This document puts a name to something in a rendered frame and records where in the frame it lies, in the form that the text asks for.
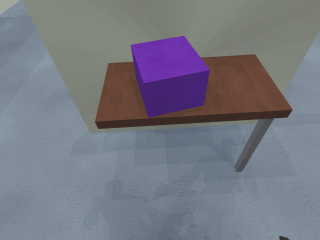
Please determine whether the table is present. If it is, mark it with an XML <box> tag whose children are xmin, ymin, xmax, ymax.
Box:
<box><xmin>95</xmin><ymin>54</ymin><xmax>293</xmax><ymax>172</ymax></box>

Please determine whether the carton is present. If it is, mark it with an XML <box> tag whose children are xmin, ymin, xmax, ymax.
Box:
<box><xmin>131</xmin><ymin>36</ymin><xmax>210</xmax><ymax>118</ymax></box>

